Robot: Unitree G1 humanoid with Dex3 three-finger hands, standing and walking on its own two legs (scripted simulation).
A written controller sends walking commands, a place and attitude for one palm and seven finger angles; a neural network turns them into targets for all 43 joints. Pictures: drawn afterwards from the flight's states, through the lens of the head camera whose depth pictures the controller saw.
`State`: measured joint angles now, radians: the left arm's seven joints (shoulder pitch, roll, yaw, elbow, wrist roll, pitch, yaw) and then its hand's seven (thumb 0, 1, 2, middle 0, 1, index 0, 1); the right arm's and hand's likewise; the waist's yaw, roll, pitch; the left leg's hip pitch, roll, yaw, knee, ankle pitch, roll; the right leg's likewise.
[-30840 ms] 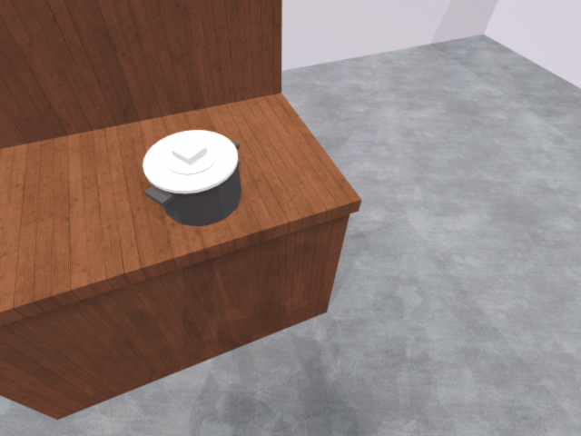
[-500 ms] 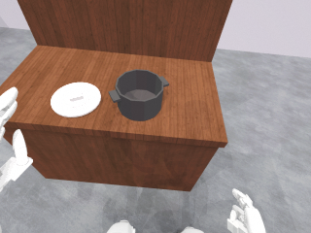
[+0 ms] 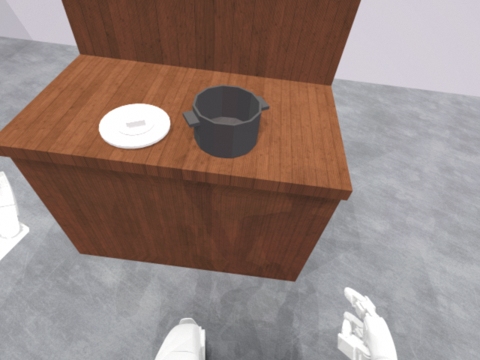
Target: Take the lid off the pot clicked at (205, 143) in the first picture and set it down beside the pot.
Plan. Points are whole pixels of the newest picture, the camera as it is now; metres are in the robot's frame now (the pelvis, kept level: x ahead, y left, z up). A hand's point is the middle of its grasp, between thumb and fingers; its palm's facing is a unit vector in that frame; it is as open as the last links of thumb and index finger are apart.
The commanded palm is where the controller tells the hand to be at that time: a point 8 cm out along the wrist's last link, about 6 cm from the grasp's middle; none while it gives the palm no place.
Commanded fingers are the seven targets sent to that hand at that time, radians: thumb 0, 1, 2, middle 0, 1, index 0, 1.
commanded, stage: stop stepping back and stand still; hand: left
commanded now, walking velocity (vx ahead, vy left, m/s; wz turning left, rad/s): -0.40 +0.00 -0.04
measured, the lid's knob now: (134, 118) +0.69 +0.34 -0.03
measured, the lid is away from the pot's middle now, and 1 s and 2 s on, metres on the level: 0.25 0.25 0.25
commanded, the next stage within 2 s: none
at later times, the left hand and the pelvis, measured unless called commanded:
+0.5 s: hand out of the picture +0.11 +0.24 +0.23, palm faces +0.21 -0.82 -0.54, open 7.4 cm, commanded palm +0.03 +0.32 +0.23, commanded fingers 0.00 0.90 0.90 -0.20 -0.30 -0.20 -0.30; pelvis -0.11 +0.04 +0.02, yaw -2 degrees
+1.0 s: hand out of the picture +0.10 +0.29 +0.02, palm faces +0.08 -0.96 -0.26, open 7.4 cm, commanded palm none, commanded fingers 0.00 0.90 0.90 -0.20 -0.30 -0.20 -0.30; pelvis -0.17 +0.10 +0.04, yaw -1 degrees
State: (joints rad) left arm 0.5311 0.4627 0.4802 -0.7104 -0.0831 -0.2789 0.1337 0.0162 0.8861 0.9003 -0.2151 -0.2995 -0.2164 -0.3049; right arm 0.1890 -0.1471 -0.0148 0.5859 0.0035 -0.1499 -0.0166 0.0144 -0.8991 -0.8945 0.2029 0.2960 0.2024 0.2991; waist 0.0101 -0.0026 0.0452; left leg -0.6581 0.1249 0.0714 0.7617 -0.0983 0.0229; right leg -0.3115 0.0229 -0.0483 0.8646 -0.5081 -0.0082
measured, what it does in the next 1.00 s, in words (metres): walks backwards: left foot, then right foot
